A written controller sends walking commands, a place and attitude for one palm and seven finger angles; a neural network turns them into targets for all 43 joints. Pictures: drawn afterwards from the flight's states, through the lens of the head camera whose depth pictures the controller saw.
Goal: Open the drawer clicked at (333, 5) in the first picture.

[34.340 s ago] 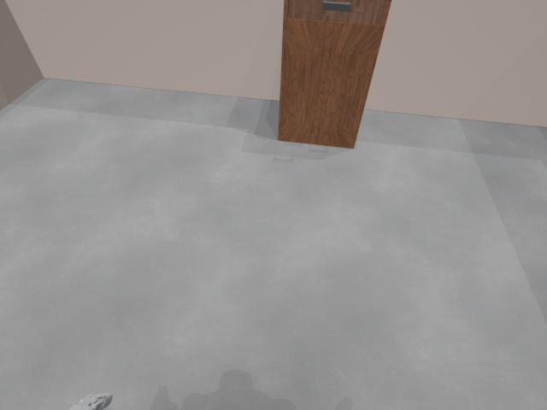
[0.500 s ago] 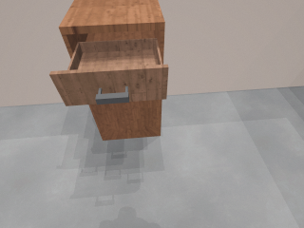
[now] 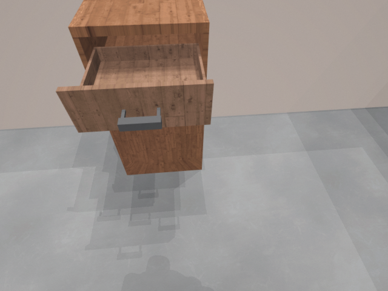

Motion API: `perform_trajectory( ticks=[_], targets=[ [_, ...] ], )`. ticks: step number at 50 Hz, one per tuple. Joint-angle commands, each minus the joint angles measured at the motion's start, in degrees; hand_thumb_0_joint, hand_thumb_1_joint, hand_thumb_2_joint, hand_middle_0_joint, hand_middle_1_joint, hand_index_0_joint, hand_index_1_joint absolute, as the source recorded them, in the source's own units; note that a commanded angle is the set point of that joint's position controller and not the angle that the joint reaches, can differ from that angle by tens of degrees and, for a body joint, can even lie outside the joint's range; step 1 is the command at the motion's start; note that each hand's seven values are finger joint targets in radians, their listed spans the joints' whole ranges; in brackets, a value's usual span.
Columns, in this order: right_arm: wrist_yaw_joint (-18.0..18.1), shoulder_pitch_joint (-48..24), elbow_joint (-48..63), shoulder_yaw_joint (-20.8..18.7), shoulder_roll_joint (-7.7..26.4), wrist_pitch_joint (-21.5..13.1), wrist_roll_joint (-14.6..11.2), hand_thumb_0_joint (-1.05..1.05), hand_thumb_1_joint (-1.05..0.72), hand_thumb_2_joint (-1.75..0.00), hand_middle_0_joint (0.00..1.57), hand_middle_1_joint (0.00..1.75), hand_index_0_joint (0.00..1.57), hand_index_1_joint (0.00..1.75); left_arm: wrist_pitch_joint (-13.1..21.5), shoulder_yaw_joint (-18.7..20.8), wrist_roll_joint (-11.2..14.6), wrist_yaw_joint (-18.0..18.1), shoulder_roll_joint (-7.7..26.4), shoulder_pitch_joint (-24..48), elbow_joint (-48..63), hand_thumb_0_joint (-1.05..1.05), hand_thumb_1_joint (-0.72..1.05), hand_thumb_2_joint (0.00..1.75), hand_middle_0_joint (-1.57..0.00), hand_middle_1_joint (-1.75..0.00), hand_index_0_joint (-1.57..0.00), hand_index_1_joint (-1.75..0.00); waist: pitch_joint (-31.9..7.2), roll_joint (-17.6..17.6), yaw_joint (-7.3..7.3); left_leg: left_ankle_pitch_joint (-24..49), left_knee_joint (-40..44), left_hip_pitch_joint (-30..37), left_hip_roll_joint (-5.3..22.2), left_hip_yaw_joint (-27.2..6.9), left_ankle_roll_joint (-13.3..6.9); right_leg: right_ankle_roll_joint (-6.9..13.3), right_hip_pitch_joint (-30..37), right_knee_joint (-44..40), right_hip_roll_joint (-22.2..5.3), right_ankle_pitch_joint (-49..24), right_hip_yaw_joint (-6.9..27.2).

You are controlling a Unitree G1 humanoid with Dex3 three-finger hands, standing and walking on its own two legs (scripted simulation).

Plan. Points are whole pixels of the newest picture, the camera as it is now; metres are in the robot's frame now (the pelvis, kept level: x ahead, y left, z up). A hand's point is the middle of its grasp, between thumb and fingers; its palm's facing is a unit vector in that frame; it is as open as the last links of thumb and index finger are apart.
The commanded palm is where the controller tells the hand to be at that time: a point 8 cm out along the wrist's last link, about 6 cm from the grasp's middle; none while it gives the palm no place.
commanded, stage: look to check the result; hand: left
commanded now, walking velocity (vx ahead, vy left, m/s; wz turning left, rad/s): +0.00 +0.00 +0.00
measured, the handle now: (140, 117) +0.55 +0.18 +0.01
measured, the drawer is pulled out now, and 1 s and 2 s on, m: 0.29 0.29 0.29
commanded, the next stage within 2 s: stand and wait in 0.38 s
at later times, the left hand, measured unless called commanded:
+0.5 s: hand out of the picture +0.05 +0.19 -0.17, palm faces +0.01 -0.97 -0.24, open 7.4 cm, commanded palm none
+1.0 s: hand out of the picture +0.08 +0.21 -0.16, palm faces -0.01 -0.96 -0.30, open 7.4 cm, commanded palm none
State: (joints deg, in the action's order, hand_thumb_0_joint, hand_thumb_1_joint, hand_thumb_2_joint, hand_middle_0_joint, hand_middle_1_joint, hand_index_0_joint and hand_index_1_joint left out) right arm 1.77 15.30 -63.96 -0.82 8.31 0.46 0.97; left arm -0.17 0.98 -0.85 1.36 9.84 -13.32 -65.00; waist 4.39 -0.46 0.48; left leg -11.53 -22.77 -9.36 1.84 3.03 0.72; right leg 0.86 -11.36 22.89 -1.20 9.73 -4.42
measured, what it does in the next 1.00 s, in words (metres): stands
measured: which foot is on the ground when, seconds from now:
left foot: down 0.00-1.00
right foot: down 0.00-1.00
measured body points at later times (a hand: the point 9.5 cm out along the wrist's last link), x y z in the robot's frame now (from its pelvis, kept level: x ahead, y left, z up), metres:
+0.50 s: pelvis +0.01 -0.01 +0.00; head +0.03 -0.02 +0.45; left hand +0.05 +0.24 -0.15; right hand +0.03 -0.25 -0.16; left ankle +0.01 +0.13 -0.74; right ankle +0.03 -0.11 -0.74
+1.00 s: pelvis +0.02 -0.01 +0.00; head +0.04 -0.02 +0.45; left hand +0.08 +0.26 -0.14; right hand +0.06 -0.28 -0.15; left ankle +0.01 +0.13 -0.74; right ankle +0.03 -0.11 -0.74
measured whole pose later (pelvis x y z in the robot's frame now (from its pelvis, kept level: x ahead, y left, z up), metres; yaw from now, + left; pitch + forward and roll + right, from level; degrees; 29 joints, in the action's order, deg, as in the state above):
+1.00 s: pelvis +0.02 -0.01 +0.00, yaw +0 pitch -1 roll +0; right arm 1.1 9.7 -64.3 -0.7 14.9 0.1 1.1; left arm 1.0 1.3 -0.8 0.6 15.2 -7.7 -64.8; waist 4.0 -0.8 0.6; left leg -11.0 -18.5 -6.1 2.8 2.7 1.8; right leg 1.8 -8.3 19.2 0.0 9.7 -4.9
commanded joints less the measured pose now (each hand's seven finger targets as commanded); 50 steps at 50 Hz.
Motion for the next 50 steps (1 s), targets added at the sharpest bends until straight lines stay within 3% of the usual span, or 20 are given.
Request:
perform_trajectory(
  ticks=[1,6,12,21,25,33,50],
  targets=[
    [0.21,3.53,1.64,-1.14,6.22,-0.41,0.11,0.00,-0.90,-0.90,0.20,0.30,0.20,0.30,0.87,1.45,0.01,0.53,7.07,-1.56,1.87,0.00,0.90,0.90,-0.20,-0.30,-0.20,-0.30,-0.14,-0.48,0.16,0.91,4.82,-1.55,4.17,-4.09,-1.44,1.05,0.15,-5.61,-4.99,1.89,5.83],
    [0.17,3.00,1.60,-1.20,6.66,-0.35,0.11,0.00,-0.90,-0.90,0.20,0.30,0.20,0.30,0.86,1.47,0.02,0.49,7.54,-1.14,1.81,0.00,0.90,0.90,-0.20,-0.30,-0.20,-0.30,0.05,-0.33,0.17,0.13,4.95,-1.63,4.16,-4.11,-1.38,1.03,0.04,-6.05,-5.07,2.99,5.91],
    [0.24,2.02,1.60,-1.26,7.68,-0.68,0.11,0.00,-0.90,-0.90,0.20,0.30,0.20,0.30,1.13,1.63,0.05,0.44,8.24,-0.37,1.98,0.00,0.90,0.90,-0.20,-0.30,-0.20,-0.30,-2.10,-0.19,0.11,3.56,4.65,-0.30,4.57,-4.14,-1.37,1.16,1.64,-5.10,-5.18,-1.63,5.65],
    [0.14,0.24,1.73,-1.46,9.11,-0.75,0.14,0.00,-0.90,-0.90,0.20,0.30,0.20,0.30,1.50,1.90,0.04,0.37,9.88,1.33,2.32,0.00,0.90,0.90,-0.20,-0.30,-0.20,-0.30,-2.30,0.09,0.14,5.04,4.86,0.59,4.62,-4.08,-1.20,1.29,2.46,-5.60,-5.52,-4.40,5.92],
    [0.03,-0.38,1.70,-1.44,9.76,-0.64,0.18,0.00,-0.90,-0.90,0.20,0.30,0.20,0.30,1.54,1.98,0.05,0.30,10.82,2.24,2.48,0.00,0.90,0.90,-0.20,-0.30,-0.20,-0.30,-1.77,-0.08,0.15,3.95,5.17,0.47,4.60,-4.03,-1.14,1.32,2.34,-6.53,-5.59,-2.70,6.22],
    [-0.11,-2.10,2.14,-1.58,12.26,-0.82,0.11,0.00,-0.90,-0.90,0.20,0.30,0.20,0.30,1.88,2.31,-0.03,0.09,12.64,3.69,3.00,0.00,0.90,0.90,-0.20,-0.30,-0.20,-0.30,-2.36,0.40,-0.03,3.91,5.88,1.44,4.79,-4.17,-1.27,1.45,2.72,-7.50,-5.45,-1.99,6.27],
    [-0.32,-5.21,2.32,-1.52,15.85,-1.11,0.15,0.00,-0.90,-0.90,0.20,0.30,0.20,0.30,2.24,2.23,0.06,-0.11,15.83,6.52,2.75,0.00,0.90,0.90,-0.20,-0.30,-0.20,-0.30,-4.32,-0.81,0.13,7.08,6.96,3.22,5.42,-4.40,-1.16,1.61,5.01,-7.51,-6.11,-7.65,6.54]
  ],
)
